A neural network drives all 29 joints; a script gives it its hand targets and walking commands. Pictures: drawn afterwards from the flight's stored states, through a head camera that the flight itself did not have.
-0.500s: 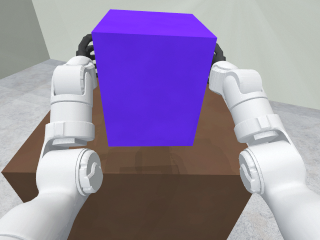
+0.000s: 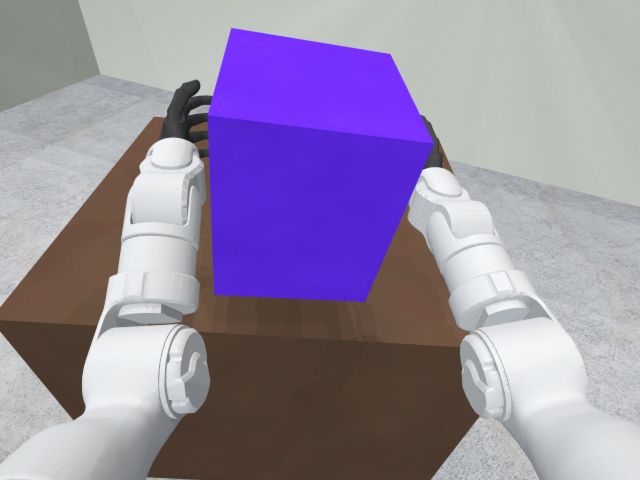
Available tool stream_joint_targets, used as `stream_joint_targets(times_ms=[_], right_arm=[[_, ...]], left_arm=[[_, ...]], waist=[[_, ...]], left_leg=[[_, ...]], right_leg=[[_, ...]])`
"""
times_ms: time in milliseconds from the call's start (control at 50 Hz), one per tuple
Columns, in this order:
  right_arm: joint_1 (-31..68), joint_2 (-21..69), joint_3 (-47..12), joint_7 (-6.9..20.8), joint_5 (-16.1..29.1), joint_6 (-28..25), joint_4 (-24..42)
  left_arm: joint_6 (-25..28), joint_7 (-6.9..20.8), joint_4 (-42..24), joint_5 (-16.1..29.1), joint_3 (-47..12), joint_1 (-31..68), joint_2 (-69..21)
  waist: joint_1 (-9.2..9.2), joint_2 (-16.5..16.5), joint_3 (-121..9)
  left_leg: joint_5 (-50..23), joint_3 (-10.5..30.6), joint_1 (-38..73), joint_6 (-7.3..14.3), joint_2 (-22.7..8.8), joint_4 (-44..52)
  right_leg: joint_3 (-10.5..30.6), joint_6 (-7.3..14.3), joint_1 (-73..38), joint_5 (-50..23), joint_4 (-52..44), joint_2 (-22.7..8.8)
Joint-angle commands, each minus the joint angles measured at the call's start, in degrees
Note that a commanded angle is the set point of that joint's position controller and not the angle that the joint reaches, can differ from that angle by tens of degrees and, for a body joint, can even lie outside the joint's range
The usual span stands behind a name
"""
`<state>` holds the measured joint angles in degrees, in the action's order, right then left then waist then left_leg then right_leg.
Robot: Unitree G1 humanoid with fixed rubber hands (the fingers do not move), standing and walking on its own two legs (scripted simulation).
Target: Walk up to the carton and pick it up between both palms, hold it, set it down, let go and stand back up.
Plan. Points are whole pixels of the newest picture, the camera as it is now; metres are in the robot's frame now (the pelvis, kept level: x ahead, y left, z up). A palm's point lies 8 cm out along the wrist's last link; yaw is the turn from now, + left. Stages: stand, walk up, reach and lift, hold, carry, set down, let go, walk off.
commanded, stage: set down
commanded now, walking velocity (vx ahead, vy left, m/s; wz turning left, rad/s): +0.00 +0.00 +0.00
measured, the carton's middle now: (302, 174) +0.43 +0.01 +0.21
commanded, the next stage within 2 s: none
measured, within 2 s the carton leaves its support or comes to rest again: neither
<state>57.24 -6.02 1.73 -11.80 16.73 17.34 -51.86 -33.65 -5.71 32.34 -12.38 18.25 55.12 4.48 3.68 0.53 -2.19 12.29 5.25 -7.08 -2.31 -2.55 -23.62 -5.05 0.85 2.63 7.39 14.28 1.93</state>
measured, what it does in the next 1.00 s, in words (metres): stands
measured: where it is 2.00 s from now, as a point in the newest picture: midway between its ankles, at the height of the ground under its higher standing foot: outside the picture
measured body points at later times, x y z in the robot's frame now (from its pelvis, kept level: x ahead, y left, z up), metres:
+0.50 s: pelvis +0.00 +0.00 +0.00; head -0.04 +0.01 +0.45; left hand +0.42 +0.15 +0.24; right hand +0.42 -0.14 +0.22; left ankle +0.01 +0.14 -0.75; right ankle +0.01 -0.11 -0.75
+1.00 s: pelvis +0.00 -0.01 +0.00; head -0.02 -0.01 +0.45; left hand +0.43 +0.14 +0.20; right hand +0.44 -0.16 +0.18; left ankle +0.01 +0.14 -0.75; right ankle +0.01 -0.11 -0.75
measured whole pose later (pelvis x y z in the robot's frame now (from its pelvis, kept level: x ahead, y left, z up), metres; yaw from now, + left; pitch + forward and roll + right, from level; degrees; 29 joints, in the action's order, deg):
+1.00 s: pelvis +0.00 -0.01 +0.00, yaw -2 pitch +2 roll -1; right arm 58.9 -6.5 10.7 -5.1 5.8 10.5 -64.2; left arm -24.2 -10.4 44.1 -10.8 21.1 55.2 0.7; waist -1.1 -0.7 -5.7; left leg 10.2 3.9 -12.7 -3.3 -3.2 -20.8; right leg -3.7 2.0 11.2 7.3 16.5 2.4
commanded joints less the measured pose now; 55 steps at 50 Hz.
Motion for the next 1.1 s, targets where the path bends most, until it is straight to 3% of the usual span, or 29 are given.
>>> stream_joint_targets(times_ms=[0,160,280,380,600,740,900,920,940,980,1080], right_arm=[[63.4,34.9,-13.5,4.9,4.2,-5.8,29.3],[61.0,33.8,-13.7,5.7,3.4,-4.1,29.3],[59.0,32.2,-9.9,7.3,0.7,-4.2,21.2],[58.4,31.5,-7.1,8.9,-1.6,-6.1,15.3],[58.9,31.6,-3.9,10.2,-4.5,-9.7,10.0],[59.0,32.1,-4.4,10.6,-4.8,-10.7,10.1],[58.6,32.4,-4.2,11.4,-5.7,-10.7,8.1],[57.8,33.0,-0.5,13.4,-8.6,-11.2,5.3],[58.2,32.8,1.2,14.8,-10.5,-12.0,4.5],[56.3,31.6,2.5,15.6,-12.5,-13.3,4.2],[55.1,31.0,2.6,15.4,-14.1,-15.1,3.1]], left_arm=[[3.9,7.0,-12.5,11.2,-26.9,45.9,-44.3],[2.4,6.1,-12.4,9.9,-25.2,42.0,-43.4],[2.7,6.1,-7.2,7.5,-20.9,41.0,-41.5],[4.3,5.8,-3.5,6.3,-18.6,40.7,-41.3],[8.9,4.1,-1.6,7.7,-20.4,43.5,-43.5],[10.8,2.8,-2.0,8.9,-21.8,44.0,-44.4],[12.1,2.2,0.2,8.3,-18.9,43.3,-43.1],[13.6,2.2,2.6,8.7,-15.8,47.9,-41.4],[14.3,2.1,4.4,8.1,-14.7,47.1,-41.2],[15.3,1.8,6.4,7.1,-14.0,44.2,-41.1],[16.5,2.4,7.5,4.4,-11.6,40.7,-39.7]], waist=[[2.32,-5.4,-38.8],[0.43,-3.9,-38.2],[-0.85,-2.9,-32.8],[-1.80,-2.6,-31.6],[-1.36,-4.0,-33.8],[-1.66,-4.2,-37.7],[-3.77,-2.3,-38.2],[-5.38,-1.0,-35.6],[-5.33,-0.5,-37.0],[-6.26,-1.4,-38.2],[-6.65,1.0,-38.5]], left_leg=[[-27.9,-1.8,12.3,-2.3,5.5,-2.2],[-23.4,-1.5,10.6,-1.7,5.3,-1.3],[-18.5,-2.1,9.4,-1.1,4.8,0.9],[-19.0,-2.9,9.9,-1.3,4.4,1.5],[-20.8,-3.4,10.9,-2.4,4.0,1.2],[-22.4,-3.2,10.8,-2.7,4.0,0.3],[-19.6,-3.5,7.1,-1.6,4.1,1.3],[-12.4,-4.3,2.7,-0.9,3.9,4.6],[-12.1,-5.0,3.0,-0.4,3.5,5.1],[-15.4,-5.2,4.8,-0.9,3.2,4.0],[-18.8,-6.3,2.2,-0.5,3.9,4.1]], right_leg=[[1.8,-3.3,-8.9,-21.0,2.1,2.1],[1.6,-3.4,-7.6,-18.4,2.7,2.2],[1.4,-2.9,-5.1,-12.4,1.6,2.0],[1.0,-2.6,-4.5,-11.9,1.1,2.1],[0.5,-2.6,-2.8,-13.2,0.9,2.0],[0.7,-2.8,-2.9,-15.8,1.6,1.8],[1.4,-3.3,-3.5,-15.9,2.2,1.4],[0.2,-3.1,-0.8,-10.0,1.8,1.0],[0.4,-2.7,0.0,-9.8,2.1,1.0],[0.7,-2.1,-2.0,-12.5,1.9,0.9],[1.3,-3.4,-8.6,-22.9,3.7,0.7]])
